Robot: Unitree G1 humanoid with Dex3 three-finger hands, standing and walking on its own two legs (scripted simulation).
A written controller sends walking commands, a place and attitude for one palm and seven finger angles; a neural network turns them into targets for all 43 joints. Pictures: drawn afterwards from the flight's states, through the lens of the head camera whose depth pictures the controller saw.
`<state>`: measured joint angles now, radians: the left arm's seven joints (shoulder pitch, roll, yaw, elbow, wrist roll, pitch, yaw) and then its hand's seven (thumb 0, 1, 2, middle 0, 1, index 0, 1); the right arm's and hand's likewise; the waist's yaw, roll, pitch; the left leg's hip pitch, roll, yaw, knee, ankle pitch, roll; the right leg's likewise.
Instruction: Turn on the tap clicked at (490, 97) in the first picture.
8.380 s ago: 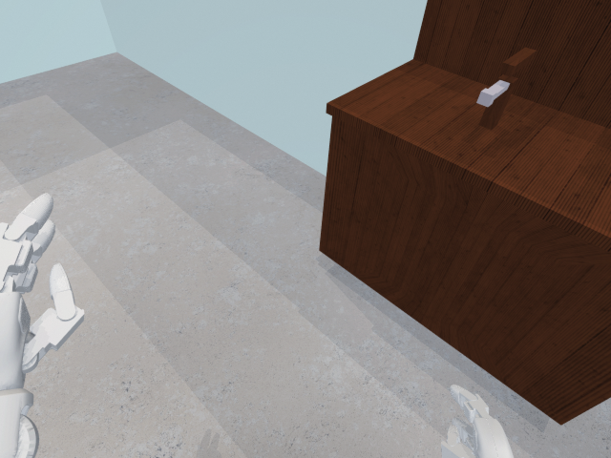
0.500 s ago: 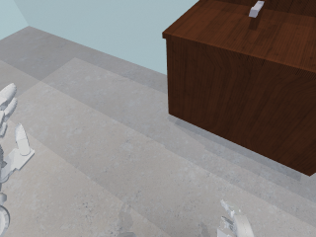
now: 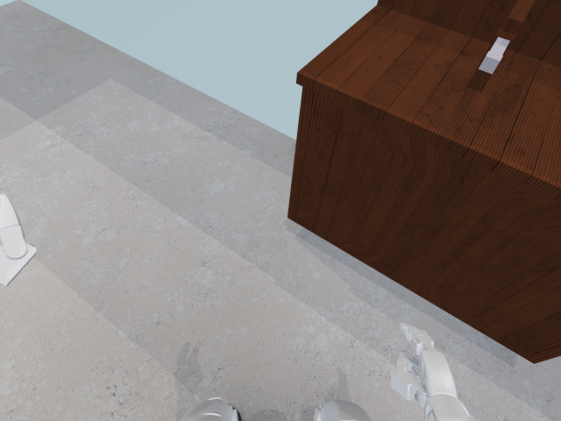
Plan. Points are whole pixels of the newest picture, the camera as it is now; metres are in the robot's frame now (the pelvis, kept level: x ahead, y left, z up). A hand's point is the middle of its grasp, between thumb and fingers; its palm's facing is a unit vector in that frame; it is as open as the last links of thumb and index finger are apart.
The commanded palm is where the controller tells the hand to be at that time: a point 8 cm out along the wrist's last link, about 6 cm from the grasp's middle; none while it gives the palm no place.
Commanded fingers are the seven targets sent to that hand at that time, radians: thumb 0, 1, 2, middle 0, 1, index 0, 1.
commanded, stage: turn to face it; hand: left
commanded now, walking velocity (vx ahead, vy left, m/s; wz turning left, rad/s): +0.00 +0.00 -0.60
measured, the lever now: (490, 62) +0.75 -0.36 +0.11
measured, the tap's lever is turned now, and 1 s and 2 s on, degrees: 0 0 0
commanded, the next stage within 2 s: take the last steps up to it in 1.48 s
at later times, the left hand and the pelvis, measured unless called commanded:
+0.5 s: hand (231, 199) +0.31 +0.09 +0.18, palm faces +0.08 -0.86 -0.50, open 7.4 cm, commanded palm +0.25 +0.16 +0.19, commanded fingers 0.00 0.90 0.90 -0.20 -0.30 -0.20 -0.30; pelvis +0.03 -0.07 +0.01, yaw -14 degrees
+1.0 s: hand (276, 209) +0.29 +0.04 +0.19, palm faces -0.09 -0.91 -0.41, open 7.4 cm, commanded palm +0.27 +0.10 +0.19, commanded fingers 0.00 0.90 0.90 -0.20 -0.30 -0.20 -0.30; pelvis -0.02 -0.04 +0.00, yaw -34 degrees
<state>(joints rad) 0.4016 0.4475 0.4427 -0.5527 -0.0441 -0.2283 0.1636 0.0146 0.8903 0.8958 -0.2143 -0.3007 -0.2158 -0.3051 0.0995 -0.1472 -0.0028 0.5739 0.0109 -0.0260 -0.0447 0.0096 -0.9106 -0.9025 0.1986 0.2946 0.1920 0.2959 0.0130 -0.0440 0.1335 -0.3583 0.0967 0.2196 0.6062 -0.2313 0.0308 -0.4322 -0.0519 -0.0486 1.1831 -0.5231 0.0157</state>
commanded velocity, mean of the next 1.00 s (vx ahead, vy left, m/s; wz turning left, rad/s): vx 0.00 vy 0.00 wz -0.60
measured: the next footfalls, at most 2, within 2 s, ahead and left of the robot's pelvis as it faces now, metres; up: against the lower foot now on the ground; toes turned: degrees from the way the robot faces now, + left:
right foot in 0.26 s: +0.11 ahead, -0.16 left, +0.00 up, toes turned -15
left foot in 0.72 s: +0.10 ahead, +0.07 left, +0.00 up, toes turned -19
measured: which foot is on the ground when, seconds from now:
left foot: down 0.00-0.26, up 0.28-0.70, down 0.72-1.00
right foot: up 0.00-0.24, down 0.26-0.74, up 0.76-1.00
